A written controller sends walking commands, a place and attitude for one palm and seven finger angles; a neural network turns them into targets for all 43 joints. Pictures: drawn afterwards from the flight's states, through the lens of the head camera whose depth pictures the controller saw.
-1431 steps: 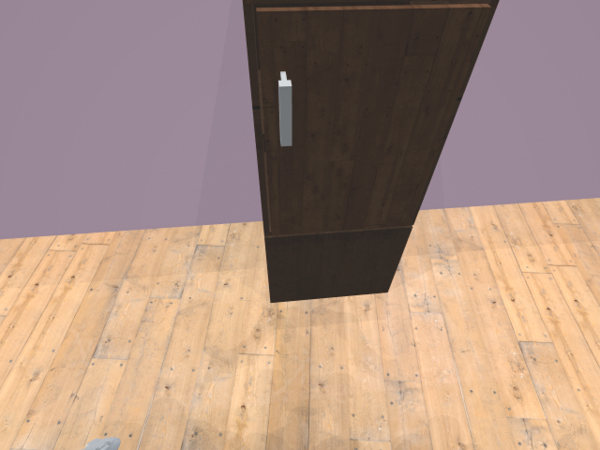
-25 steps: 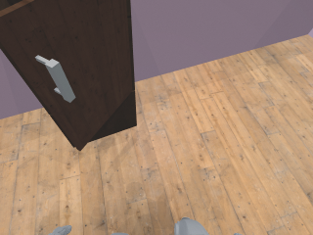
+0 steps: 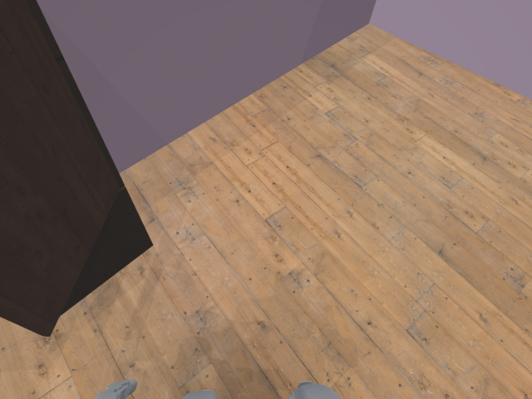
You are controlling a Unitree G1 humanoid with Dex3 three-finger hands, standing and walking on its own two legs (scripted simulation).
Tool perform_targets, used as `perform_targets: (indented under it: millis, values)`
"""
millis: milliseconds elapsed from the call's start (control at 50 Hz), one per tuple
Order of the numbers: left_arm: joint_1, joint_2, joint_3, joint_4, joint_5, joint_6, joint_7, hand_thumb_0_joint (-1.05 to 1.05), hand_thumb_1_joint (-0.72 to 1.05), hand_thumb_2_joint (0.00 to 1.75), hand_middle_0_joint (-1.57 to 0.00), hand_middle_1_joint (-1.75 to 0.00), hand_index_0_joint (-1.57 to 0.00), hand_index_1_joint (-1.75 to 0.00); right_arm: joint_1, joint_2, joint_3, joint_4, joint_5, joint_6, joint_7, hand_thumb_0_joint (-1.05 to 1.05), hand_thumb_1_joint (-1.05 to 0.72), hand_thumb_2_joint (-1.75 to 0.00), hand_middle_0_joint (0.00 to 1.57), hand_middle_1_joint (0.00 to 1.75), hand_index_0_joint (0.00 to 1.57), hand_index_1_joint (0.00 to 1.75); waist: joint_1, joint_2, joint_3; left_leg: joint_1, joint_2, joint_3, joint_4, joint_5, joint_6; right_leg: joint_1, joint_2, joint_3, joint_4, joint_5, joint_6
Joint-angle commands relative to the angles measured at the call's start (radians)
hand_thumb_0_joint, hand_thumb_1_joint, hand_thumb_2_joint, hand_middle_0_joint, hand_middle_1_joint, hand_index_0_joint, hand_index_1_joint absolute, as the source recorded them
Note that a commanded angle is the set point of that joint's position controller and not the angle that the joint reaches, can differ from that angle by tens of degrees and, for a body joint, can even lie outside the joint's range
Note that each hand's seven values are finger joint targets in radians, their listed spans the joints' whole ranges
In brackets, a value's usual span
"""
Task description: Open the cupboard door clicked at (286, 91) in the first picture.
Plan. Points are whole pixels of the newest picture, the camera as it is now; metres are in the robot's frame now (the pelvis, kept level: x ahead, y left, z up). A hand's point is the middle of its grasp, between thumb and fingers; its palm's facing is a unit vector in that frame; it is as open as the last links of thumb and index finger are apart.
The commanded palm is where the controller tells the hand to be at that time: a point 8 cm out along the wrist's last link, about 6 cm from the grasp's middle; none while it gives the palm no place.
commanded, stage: walk to a spot facing it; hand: left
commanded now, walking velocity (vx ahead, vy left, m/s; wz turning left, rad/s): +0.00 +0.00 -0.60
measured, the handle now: out of the picture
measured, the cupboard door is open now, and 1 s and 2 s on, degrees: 37 37 37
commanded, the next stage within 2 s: turn to face it in 1.76 s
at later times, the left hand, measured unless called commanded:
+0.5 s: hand (179, 390) +0.15 +0.14 -0.15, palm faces -0.26 -0.94 -0.23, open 7.4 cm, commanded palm none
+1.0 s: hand (304, 259) +0.39 -0.07 -0.15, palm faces -0.63 -0.75 -0.21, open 7.4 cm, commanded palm none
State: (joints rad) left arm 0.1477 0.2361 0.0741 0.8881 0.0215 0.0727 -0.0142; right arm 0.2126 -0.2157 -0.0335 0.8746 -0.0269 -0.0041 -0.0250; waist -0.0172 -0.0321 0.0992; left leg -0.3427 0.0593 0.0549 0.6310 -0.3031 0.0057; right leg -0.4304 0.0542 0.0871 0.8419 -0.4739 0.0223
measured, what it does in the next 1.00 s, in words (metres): walks ahead, turning right: right foot, then left foot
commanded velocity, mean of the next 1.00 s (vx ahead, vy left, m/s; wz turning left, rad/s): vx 0.21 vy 0.00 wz -0.58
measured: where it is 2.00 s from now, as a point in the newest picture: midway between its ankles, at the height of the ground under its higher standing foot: (371, 316)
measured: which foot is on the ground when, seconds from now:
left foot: down 0.00-0.26, up 0.28-0.56, down 0.58-1.00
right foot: up 0.00-0.26, down 0.28-0.58, up 0.60-0.96, down 0.98-1.00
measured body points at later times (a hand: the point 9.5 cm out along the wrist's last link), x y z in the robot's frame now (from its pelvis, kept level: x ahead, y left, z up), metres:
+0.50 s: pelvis +0.03 -0.03 +0.01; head +0.08 -0.04 +0.46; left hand +0.16 +0.19 -0.13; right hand +0.02 -0.31 -0.13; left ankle +0.06 +0.10 -0.68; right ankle -0.01 -0.14 -0.73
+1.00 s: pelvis +0.15 -0.13 -0.01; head +0.19 -0.16 +0.43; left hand +0.43 -0.03 -0.14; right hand -0.08 -0.24 -0.15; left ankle +0.10 +0.08 -0.71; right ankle +0.16 -0.24 -0.73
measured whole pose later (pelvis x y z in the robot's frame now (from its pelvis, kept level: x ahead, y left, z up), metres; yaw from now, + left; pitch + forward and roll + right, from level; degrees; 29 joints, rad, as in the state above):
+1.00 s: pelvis +0.15 -0.13 -0.01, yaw -36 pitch +1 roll +1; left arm 0.03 0.23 0.08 0.88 0.03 -0.01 -0.06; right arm 0.51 -0.18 -0.02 1.03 -0.03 -0.03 -0.01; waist -0.06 -0.01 0.10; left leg -0.05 0.18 0.27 0.64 -0.47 -0.08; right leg -0.45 -0.02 -0.13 0.64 -0.21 -0.08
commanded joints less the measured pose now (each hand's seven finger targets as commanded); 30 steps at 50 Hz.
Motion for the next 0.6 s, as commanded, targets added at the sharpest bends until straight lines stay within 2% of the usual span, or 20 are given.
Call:
perform_targets:
  millis: [0, 20, 60, 140, 180, 200, 220, 240, 260, 280, 300, 320, 360, 440, 460, 480, 520, 540, 560, 580]
  values:
    - [-0.034, 0.081, 0.03, -0.097, 0.004, -0.038, -0.02, 0.0, 0.9, 0.9, -0.2, -0.3, -0.2, -0.3, 0.06, -0.193, -0.04, -0.049, -0.012, -0.021, -0.022, 0.0, -0.9, -0.9, 0.2, 0.3, 0.2, 0.3, 0.013, 0.197, -0.099, 0.174, 0.292, -0.23, -0.324, 0.328, 0.129, -0.162, -0.079, -0.063, 0.324, 0.004, 0.024]
    - [-0.025, 0.064, 0.024, -0.089, 0.0, -0.033, -0.023, 0.0, 0.9, 0.9, -0.2, -0.3, -0.2, -0.3, 0.06, -0.179, -0.038, -0.045, -0.01, -0.02, -0.024, 0.0, -0.9, -0.9, 0.2, 0.3, 0.2, 0.3, 0.015, 0.215, -0.111, 0.201, 0.259, -0.142, -0.302, 0.422, 0.11, -0.149, -0.082, -0.087, 0.292, 0.029, 0.031]
    - [-0.031, 0.047, 0.018, -0.088, -0.001, -0.031, -0.026, 0.0, 0.9, 0.9, -0.2, -0.3, -0.2, -0.3, 0.09, -0.17, -0.039, -0.033, -0.007, -0.017, -0.026, 0.0, -0.9, -0.9, 0.2, 0.3, 0.2, 0.3, -0.002, 0.226, -0.128, 0.258, 0.24, -0.047, -0.257, 0.548, 0.098, -0.109, -0.081, -0.133, 0.171, 0.027, 0.033]
    - [-0.047, 0.041, 0.011, -0.095, -0.003, -0.037, -0.024, 0.0, 0.9, 0.9, -0.2, -0.3, -0.2, -0.3, 0.132, -0.197, -0.055, -0.011, -0.007, -0.007, -0.014, 0.0, -0.9, -0.9, 0.2, 0.3, 0.2, 0.3, -0.028, 0.251, -0.137, 0.249, 0.279, -0.013, -0.226, 0.513, 0.104, 0.016, -0.062, -0.183, -0.059, 0.012, 0.011]
    - [-0.013, 0.051, 0.013, -0.084, -0.003, -0.044, -0.021, 0.0, 0.9, 0.9, -0.2, -0.3, -0.2, -0.3, 0.119, -0.201, -0.061, -0.009, -0.004, -0.001, -0.009, 0.0, -0.9, -0.9, 0.2, 0.3, 0.2, 0.3, -0.011, 0.241, -0.141, 0.228, 0.279, 0.017, -0.174, 0.475, 0.077, 0.105, -0.05, -0.198, -0.21, 0.094, -0.006]
    - [0.039, 0.067, 0.018, -0.07, -0.002, -0.047, -0.018, 0.0, 0.9, 0.9, -0.2, -0.3, -0.2, -0.3, 0.1, -0.203, -0.063, -0.016, 0.001, 0.003, -0.006, 0.0, -0.9, -0.9, 0.2, 0.3, 0.2, 0.3, 0.018, 0.205, -0.14, 0.178, 0.262, 0.046, -0.105, 0.411, 0.04, 0.204, -0.048, -0.2, -0.337, 0.214, -0.018]
    - [0.104, 0.123, 0.031, -0.048, 0.004, -0.055, -0.01, 0.0, 0.9, 0.9, -0.2, -0.3, -0.2, -0.3, 0.084, -0.178, -0.064, -0.026, 0.011, 0.005, -0.001, 0.0, -0.9, -0.9, 0.2, 0.3, 0.2, 0.3, 0.049, 0.08, -0.155, 0.049, 0.218, 0.089, 0.026, 0.272, -0.014, 0.359, -0.127, -0.091, -0.436, 0.388, -0.056]
    - [0.157, 0.242, 0.057, -0.029, 0.013, -0.064, 0.008, 0.0, 0.9, 0.9, -0.2, -0.3, -0.2, -0.3, 0.044, -0.09, -0.044, -0.07, 0.02, 0.007, 0.003, 0.0, -0.9, -0.9, 0.2, 0.3, 0.2, 0.3, 0.078, -0.286, -0.149, -0.218, 0.055, 0.179, 0.241, -0.225, -0.079, 0.495, -0.399, 0.272, -0.508, 0.684, -0.16]
    - [0.204, 0.275, 0.06, -0.021, -0.005, -0.059, 0.018, 0.0, 0.9, 0.9, -0.2, -0.3, -0.2, -0.3, 0.0, -0.109, -0.037, -0.088, 0.018, 0.021, -0.003, 0.0, -0.9, -0.9, 0.2, 0.3, 0.2, 0.3, 0.121, -0.243, -0.154, -0.241, 0.032, 0.037, 0.399, -0.353, -0.076, 0.435, -0.473, 0.327, -0.512, 0.782, -0.249]
    - [0.175, 0.25, 0.064, -0.018, 0.0, -0.058, 0.029, 0.0, 0.9, 0.9, -0.2, -0.3, -0.2, -0.3, -0.034, -0.096, -0.041, -0.077, 0.021, 0.027, -0.008, 0.0, -0.9, -0.9, 0.2, 0.3, 0.2, 0.3, 0.1, -0.236, -0.129, -0.284, 0.037, -0.024, 0.488, -0.315, -0.072, 0.406, -0.41, 0.322, -0.498, 0.681, -0.267]
    - [0.123, 0.213, 0.058, -0.025, 0.001, -0.057, 0.034, 0.0, 0.9, 0.9, -0.2, -0.3, -0.2, -0.3, -0.039, -0.104, -0.044, -0.066, 0.019, 0.028, -0.009, 0.0, -0.9, -0.9, 0.2, 0.3, 0.2, 0.3, 0.077, -0.257, -0.11, -0.31, 0.048, -0.054, 0.517, -0.254, -0.075, 0.393, -0.367, 0.285, -0.49, 0.651, -0.252]
    - [0.083, 0.182, 0.049, -0.036, 0.0, -0.056, 0.037, 0.0, 0.9, 0.9, -0.2, -0.3, -0.2, -0.3, -0.044, -0.109, -0.046, -0.054, 0.019, 0.03, -0.006, 0.0, -0.9, -0.9, 0.2, 0.3, 0.2, 0.3, 0.057, -0.209, -0.107, -0.276, 0.05, -0.063, 0.51, -0.198, -0.08, 0.353, -0.332, 0.23, -0.48, 0.645, -0.236]
    - [0.053, 0.167, 0.045, -0.045, 0.004, -0.061, 0.037, 0.0, 0.9, 0.9, -0.2, -0.3, -0.2, -0.3, -0.015, -0.083, -0.043, -0.04, 0.016, 0.029, 0.004, 0.0, -0.9, -0.9, 0.2, 0.3, 0.2, 0.3, 0.029, -0.121, -0.146, -0.183, 0.034, -0.035, 0.414, -0.158, -0.085, 0.316, -0.296, 0.189, -0.489, 0.515, -0.218]
    - [0.062, 0.191, 0.052, -0.038, 0.01, -0.065, 0.016, 0.0, 0.9, 0.9, -0.2, -0.3, -0.2, -0.3, -0.034, -0.076, -0.045, -0.053, 0.011, 0.017, 0.02, 0.0, -0.9, -0.9, 0.2, 0.3, 0.2, 0.3, 0.041, -0.115, -0.077, -0.086, -0.015, 0.003, 0.197, -0.136, -0.075, 0.19, -0.265, 0.261, -0.574, 0.07, -0.221]
    - [0.057, 0.195, 0.053, -0.035, 0.012, -0.067, 0.012, 0.0, 0.9, 0.9, -0.2, -0.3, -0.2, -0.3, -0.02, -0.075, -0.047, -0.055, 0.012, 0.009, 0.022, 0.0, -0.9, -0.9, 0.2, 0.3, 0.2, 0.3, 0.033, -0.131, -0.073, -0.051, -0.021, 0.006, 0.147, -0.147, -0.069, 0.168, -0.265, 0.275, -0.579, -0.013, -0.22]
    - [0.049, 0.194, 0.054, -0.037, 0.01, -0.069, 0.007, 0.0, 0.9, 0.9, -0.2, -0.3, -0.2, -0.3, 0.005, -0.08, -0.046, -0.05, 0.01, 0.001, 0.021, 0.0, -0.9, -0.9, 0.2, 0.3, 0.2, 0.3, 0.022, -0.127, -0.073, 0.008, -0.035, 0.014, 0.074, -0.122, -0.065, 0.13, -0.245, 0.278, -0.572, -0.054, -0.214]
    - [0.009, 0.163, 0.05, -0.043, 0.002, -0.07, 0.0, 0.0, 0.9, 0.9, -0.2, -0.3, -0.2, -0.3, 0.112, -0.096, -0.045, -0.015, 0.009, -0.02, 0.012, 0.0, -0.9, -0.9, 0.2, 0.3, 0.2, 0.3, -0.038, -0.085, -0.074, 0.255, -0.043, 0.022, -0.155, -0.033, -0.055, -0.033, -0.176, 0.239, -0.483, -0.108, -0.159]
    - [0.009, 0.099, 0.035, -0.062, -0.003, -0.07, -0.008, 0.0, 0.9, 0.9, -0.2, -0.3, -0.2, -0.3, 0.193, -0.163, -0.058, 0.01, 0.0, -0.033, -0.002, 0.0, -0.9, -0.9, 0.2, 0.3, 0.2, 0.3, -0.075, 0.114, -0.1, 0.415, 0.101, -0.158, -0.301, -0.2, -0.005, -0.194, -0.077, 0.154, -0.3, -0.128, -0.105]
    - [-0.009, 0.04, 0.02, -0.097, -0.009, -0.073, -0.017, 0.0, 0.9, 0.9, -0.2, -0.3, -0.2, -0.3, 0.293, -0.268, -0.078, 0.015, -0.017, -0.038, -0.01, 0.0, -0.9, -0.9, 0.2, 0.3, 0.2, 0.3, -0.112, 0.399, -0.122, 0.471, 0.401, -0.539, -0.439, -0.39, 0.103, -0.341, 0.04, -0.057, 0.047, -0.167, -0.041]
    - [-0.108, 0.076, 0.035, -0.145, -0.005, -0.083, -0.032, 0.0, 0.9, 0.9, -0.2, -0.3, -0.2, -0.3, 0.289, -0.292, -0.08, 0.013, -0.015, -0.039, -0.026, 0.0, -0.9, -0.9, 0.2, 0.3, 0.2, 0.3, -0.112, 0.222, -0.074, 0.355, 0.48, -0.583, -0.501, -0.424, 0.184, -0.358, -0.072, -0.042, 0.174, -0.11, -0.04]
